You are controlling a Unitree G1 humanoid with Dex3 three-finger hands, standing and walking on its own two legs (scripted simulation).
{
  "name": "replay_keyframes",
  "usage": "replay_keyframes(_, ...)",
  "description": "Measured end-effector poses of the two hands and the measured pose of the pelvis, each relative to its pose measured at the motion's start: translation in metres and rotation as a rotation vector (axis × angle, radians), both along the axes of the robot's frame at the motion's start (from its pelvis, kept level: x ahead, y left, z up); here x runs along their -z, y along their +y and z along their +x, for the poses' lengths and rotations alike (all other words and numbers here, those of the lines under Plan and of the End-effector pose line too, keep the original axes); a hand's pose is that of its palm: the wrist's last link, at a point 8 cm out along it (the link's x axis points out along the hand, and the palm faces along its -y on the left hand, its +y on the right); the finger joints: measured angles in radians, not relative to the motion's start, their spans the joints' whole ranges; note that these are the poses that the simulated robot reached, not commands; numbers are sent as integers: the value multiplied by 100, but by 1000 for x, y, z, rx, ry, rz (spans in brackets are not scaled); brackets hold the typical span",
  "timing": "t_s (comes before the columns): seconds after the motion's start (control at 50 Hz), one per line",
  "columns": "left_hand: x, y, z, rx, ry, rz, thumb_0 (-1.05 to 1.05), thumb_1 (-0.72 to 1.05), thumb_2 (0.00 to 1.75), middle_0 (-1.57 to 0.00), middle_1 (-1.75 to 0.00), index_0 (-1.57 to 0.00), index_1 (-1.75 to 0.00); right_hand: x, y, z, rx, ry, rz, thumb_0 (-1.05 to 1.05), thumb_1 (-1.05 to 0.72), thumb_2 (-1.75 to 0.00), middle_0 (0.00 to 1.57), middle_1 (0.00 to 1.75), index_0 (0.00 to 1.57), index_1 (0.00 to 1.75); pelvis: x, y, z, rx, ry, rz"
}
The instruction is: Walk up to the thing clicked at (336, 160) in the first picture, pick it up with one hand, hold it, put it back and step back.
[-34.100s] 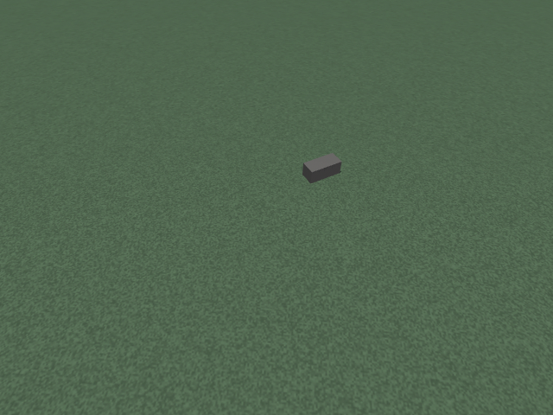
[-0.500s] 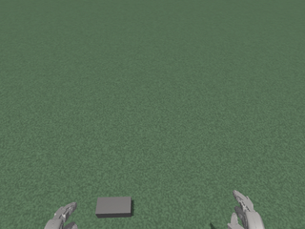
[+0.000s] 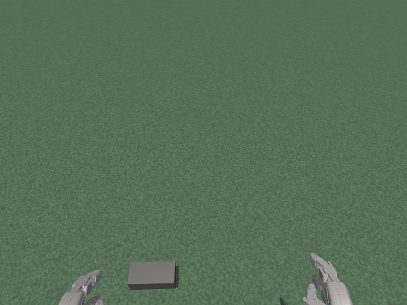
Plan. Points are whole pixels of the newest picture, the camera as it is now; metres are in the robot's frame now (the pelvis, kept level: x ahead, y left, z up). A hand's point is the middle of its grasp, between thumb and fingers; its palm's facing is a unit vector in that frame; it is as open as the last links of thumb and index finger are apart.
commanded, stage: stand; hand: left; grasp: from above
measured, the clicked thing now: (152, 275) +0.42 +0.19 -0.67
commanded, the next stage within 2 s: none
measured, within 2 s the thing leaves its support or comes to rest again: neither
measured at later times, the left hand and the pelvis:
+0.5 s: hand out of the picture +0.07 +0.24 -0.11, palm faces +0.03 -0.95 -0.32, open 7.4 cm; pelvis -0.01 +0.01 +0.05, yaw -1 degrees
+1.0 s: hand out of the picture +0.02 +0.24 -0.10, palm faces +0.01 -0.94 -0.34, open 7.4 cm; pelvis -0.02 +0.00 +0.06, yaw -1 degrees
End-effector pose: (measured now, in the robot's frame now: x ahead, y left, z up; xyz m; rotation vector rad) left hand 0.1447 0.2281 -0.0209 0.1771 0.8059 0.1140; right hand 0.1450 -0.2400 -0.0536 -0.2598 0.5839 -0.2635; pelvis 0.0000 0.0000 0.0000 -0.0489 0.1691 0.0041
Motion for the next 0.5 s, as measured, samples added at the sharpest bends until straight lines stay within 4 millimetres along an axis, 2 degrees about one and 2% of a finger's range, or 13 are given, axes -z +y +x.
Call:
replay_keyframes(0.12,2,0,-1,17,-13,24,1,91,90,-20,-30,-20,-30,2,-1,-3,-20,21,-14,1,-90,-90,20,30,21,30,-1,-1,-3,2,-21,4)
replay_keyframes(0.22,28,19,-4,40,22,109,1,90,90,-20,-30,-20,-30,19,-13,-17,-130,299,-31,1,-90,-90,20,30,21,30,-15,-1,-11,11,-113,39)
replay_keyframes(0.36,44,46,-43,-33,184,130,1,91,90,-20,-30,-20,-30,16,-31,-50,-51,443,4,1,-90,-90,20,30,21,30,-33,2,-11,13,-173,46)
replay_keyframes(0.5,50,55,-87,-85,337,114,1,91,90,-20,-30,-20,-30,11,-30,-80,9,543,26,1,-90,-90,20,30,21,30,-49,6,-10,12,-217,43)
